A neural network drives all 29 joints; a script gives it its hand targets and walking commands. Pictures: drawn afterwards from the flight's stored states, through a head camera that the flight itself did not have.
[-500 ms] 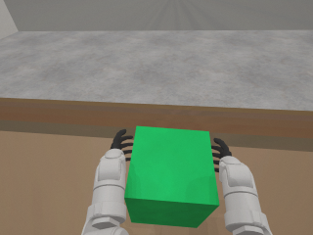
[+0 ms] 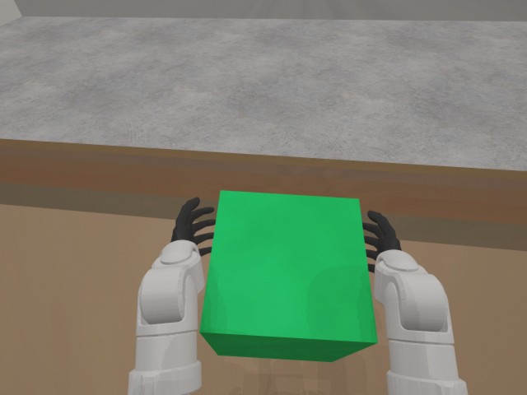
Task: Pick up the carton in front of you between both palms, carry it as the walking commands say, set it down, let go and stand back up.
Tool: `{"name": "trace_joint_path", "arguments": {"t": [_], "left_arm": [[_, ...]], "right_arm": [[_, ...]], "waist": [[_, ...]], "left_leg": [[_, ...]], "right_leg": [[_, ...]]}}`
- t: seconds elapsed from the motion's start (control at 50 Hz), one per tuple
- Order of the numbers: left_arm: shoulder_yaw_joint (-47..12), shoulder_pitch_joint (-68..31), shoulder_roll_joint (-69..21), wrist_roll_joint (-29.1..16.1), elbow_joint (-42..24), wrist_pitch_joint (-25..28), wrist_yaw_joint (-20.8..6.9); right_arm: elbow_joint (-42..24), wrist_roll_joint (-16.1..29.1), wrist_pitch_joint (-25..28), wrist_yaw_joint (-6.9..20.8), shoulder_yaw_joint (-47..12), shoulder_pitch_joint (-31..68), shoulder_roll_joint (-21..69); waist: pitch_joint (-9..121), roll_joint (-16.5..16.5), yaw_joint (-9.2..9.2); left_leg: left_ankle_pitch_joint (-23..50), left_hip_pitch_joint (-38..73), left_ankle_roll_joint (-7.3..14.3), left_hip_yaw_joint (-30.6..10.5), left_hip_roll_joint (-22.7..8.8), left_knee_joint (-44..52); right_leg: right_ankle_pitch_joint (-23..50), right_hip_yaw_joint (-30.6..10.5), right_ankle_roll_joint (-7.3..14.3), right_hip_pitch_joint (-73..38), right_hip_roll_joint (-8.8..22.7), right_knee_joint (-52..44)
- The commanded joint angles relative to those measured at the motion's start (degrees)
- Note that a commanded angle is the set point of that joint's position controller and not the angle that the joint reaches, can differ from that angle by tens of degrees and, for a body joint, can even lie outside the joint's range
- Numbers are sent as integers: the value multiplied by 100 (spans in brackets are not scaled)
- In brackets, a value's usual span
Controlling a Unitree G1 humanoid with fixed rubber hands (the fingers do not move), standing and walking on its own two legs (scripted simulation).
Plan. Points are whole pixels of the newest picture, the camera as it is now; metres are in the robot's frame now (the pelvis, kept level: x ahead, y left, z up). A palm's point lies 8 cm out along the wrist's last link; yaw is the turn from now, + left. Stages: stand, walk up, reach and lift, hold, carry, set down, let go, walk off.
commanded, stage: carry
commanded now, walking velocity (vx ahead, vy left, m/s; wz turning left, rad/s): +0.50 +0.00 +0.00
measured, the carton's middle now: (281, 284) +0.30 +0.01 +0.00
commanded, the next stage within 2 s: none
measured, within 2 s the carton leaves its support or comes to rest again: neither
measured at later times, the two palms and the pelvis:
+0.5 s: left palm (193, 159) +0.53 +0.19 +0.08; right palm (334, 158) +0.54 -0.10 +0.08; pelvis +0.28 +0.04 -0.02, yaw +1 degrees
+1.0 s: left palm (222, 76) +0.90 +0.17 +0.09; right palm (321, 77) +0.92 -0.11 +0.07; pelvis +0.61 +0.01 -0.04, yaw +3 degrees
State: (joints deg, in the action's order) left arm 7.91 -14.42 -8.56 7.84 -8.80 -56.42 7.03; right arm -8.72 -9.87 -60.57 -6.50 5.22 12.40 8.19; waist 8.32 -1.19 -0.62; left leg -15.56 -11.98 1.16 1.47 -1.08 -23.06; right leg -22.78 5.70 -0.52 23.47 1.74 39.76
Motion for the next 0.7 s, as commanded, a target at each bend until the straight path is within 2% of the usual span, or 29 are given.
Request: {"name": "trace_joint_path", "arguments": {"t": [0.0,0.02,0.04,0.06,0.08,0.1,0.12,0.14,0.18,0.2,0.22,0.26,0.28,0.3,0.32,0.36,0.38,0.4,0.42,0.44,0.46,0.48,0.5,0.52,0.54,0.6,0.62,0.66,0.68], "left_arm": [[-4159,-1678,-5704,-2266,-595,-697,-935],[-4113,-1410,-5593,-2149,-932,-782,-833],[-4094,-1289,-5642,-2155,-930,-888,-736],[-3809,-822,-5426,-1978,-1007,-982,-642],[-3451,-726,-4958,-1769,-927,-1049,-511],[-3430,-550,-4918,-1702,-977,-1172,-445],[-3390,-682,-5151,-1771,-1067,-1230,-378],[-3398,-718,-5086,-1858,-1264,-1279,-329],[-3431,-1202,-5187,-2013,-1788,-1285,-257],[-3473,-1346,-5079,-1997,-1636,-1361,-245],[-3708,-1640,-5288,-2327,-1931,-1347,-258],[-3662,-1465,-5352,-2409,-1701,-1378,-288],[-3752,-1434,-5072,-2351,-1891,-1339,-272],[-3743,-1285,-5101,-2460,-1687,-1388,-305],[-3661,-1058,-4906,-2351,-1703,-1406,-283],[-3681,-1226,-5083,-2370,-1685,-1378,-274],[-3679,-1027,-4977,-2439,-1683,-1408,-283],[-3778,-938,-4916,-2428,-1632,-1448,-323],[-3882,-1193,-4849,-2479,-2073,-1435,-362],[-3917,-1378,-4800,-2441,-2000,-1458,-394],[-4057,-1516,-4995,-2600,-1955,-1495,-448],[-3999,-1390,-5388,-2529,-1715,-1432,-521],[-4008,-1510,-5476,-2513,-1744,-1407,-613],[-4061,-1323,-5875,-2512,-1714,-1336,-681],[-3991,-1388,-6082,-2527,-1615,-1236,-727],[-4037,-1386,-6028,-2255,-1691,-1043,-688],[-3963,-1346,-5945,-2249,-1428,-1090,-674],[-4076,-1346,-5863,-2248,-1574,-1058,-650],[-4140,-1579,-5842,-2319,-1659,-1074,-644]], "right_arm": [[-1800,2198,-206,837,-3568,2786,4948],[-1880,2339,-352,800,-3663,2430,4961],[-2117,2263,-463,744,-3514,2252,4791],[-2389,2373,-605,682,-3655,2446,4556],[-2347,2495,-740,650,-3661,2547,4553],[-2519,2411,-888,604,-3617,2414,4232],[-2617,2432,-938,559,-3567,2476,4381],[-2520,2630,-999,527,-3551,2465,4565],[-2370,2704,-1051,476,-3480,2313,4686],[-2321,2542,-1002,425,-3405,2195,4641],[-2184,2467,-974,337,-3239,2029,4691],[-2430,2350,-936,240,-3139,2099,4576],[-2156,2224,-954,218,-3008,1683,4590],[-2263,2143,-962,166,-3056,1786,4504],[-2349,2332,-962,170,-3153,1877,4478],[-2431,2235,-962,148,-3186,1745,4396],[-2240,2234,-984,140,-3212,1512,4414],[-2236,2233,-961,157,-3090,1515,4421],[-2062,2139,-992,209,-3041,1293,4443],[-1937,2108,-997,264,-3010,1289,4322],[-1988,2231,-932,338,-3083,1267,4578],[-2469,2434,-885,425,-3343,1772,4891],[-2228,2430,-878,513,-3407,1754,5169],[-2418,2604,-797,601,-3533,1908,5449],[-2574,2688,-751,695,-3654,2233,5650],[-2367,2745,-727,901,-3819,2178,5547],[-2319,2784,-707,893,-3792,2154,5451],[-2373,2695,-762,930,-3868,2166,5224],[-2312,2658,-780,881,-3734,2150,5016]], "waist": [[1076,-977,197],[1409,-538,145],[1454,-475,152],[1660,-61,-27],[1360,1430,-55],[1212,1668,-156],[984,1470,-92],[1005,804,-63],[812,707,-57],[625,803,-33],[504,493,-48],[321,562,-41],[448,793,-76],[254,1254,-120],[284,1112,-85],[489,1144,-17],[907,739,-12],[1310,163,166],[1742,-737,264],[1555,-1691,250],[1407,-1038,251],[1272,-567,191],[1091,-290,182],[1321,-463,155],[1231,-140,160],[745,-704,149],[674,-553,106],[800,-295,189],[497,-438,134]], "left_leg": [[1020,1258,628,-754,-1027,317],[1395,688,479,-374,-897,-228],[1007,-139,331,-20,-741,-544],[562,-1006,70,283,-607,-1409],[-607,-2695,-132,671,-157,-2751],[-1576,-3707,-74,482,-48,-3328],[-1679,-4091,-17,101,-409,-3758],[-1344,-4076,-13,-23,-530,-3823],[-957,-3309,-64,252,-651,-3123],[-626,-3049,-109,434,-585,-2659],[-37,-2782,-184,588,-496,-2340],[329,-2033,-176,950,-280,-1475],[399,-1835,-174,972,-221,-1197],[538,-1849,-216,1106,-166,-952],[1099,-1432,-209,1262,-38,-954],[1171,-720,-99,1317,-77,-354],[664,298,-51,1708,245,-269],[673,1619,109,1243,-121,-300],[-428,2523,683,-1068,-1576,263],[-212,3141,1314,-3126,-2686,1002],[249,2940,1578,-3147,-2687,930],[794,2574,1380,-2431,-2471,905],[318,1945,1162,-2103,-2305,1011],[136,1759,783,-1376,-2051,944],[-98,1258,641,-788,-1852,1214],[395,1185,348,-440,-1726,1375],[397,1140,554,-103,-1698,1417],[1337,1859,580,-28,-1399,1148],[1830,1499,639,188,-1409,1148]], "right_leg": [[485,540,-47,56,-304,-1655],[1196,694,-42,-1205,-333,-2058],[1292,705,44,-2259,-245,-1867],[779,-252,307,-3049,540,-2203],[415,-2217,875,-3820,1914,-2366],[175,-3368,1505,-4154,2703,-2627],[747,-3238,1598,-3895,2642,-2622],[873,-2916,1522,-3871,2505,-2643],[1066,-1723,1047,-2984,1980,-2950],[534,-1242,875,-2531,1805,-3101],[662,-974,802,-2340,1607,-3150],[982,-387,730,-1891,1265,-3103],[1177,-252,733,-2032,1370,-3079],[1275,-153,659,-1968,1168,-3034],[1505,-146,647,-1735,1297,-3102],[2340,370,487,-1976,1176,-2131],[3192,598,363,-1704,933,-1373],[3040,844,186,-982,803,-235],[1733,823,-98,152,493,1402],[-659,482,-210,1778,-157,2772],[-716,-238,47,2164,150,3402],[-507,-378,144,2339,491,3463],[-193,-620,173,2025,677,3281],[352,-614,138,1659,758,2775],[570,-356,133,1368,642,2374],[1318,-116,189,1707,586,2026],[1436,-66,134,1718,602,1579],[1635,146,122,2044,366,1164],[1797,279,151,1926,421,826]]}}
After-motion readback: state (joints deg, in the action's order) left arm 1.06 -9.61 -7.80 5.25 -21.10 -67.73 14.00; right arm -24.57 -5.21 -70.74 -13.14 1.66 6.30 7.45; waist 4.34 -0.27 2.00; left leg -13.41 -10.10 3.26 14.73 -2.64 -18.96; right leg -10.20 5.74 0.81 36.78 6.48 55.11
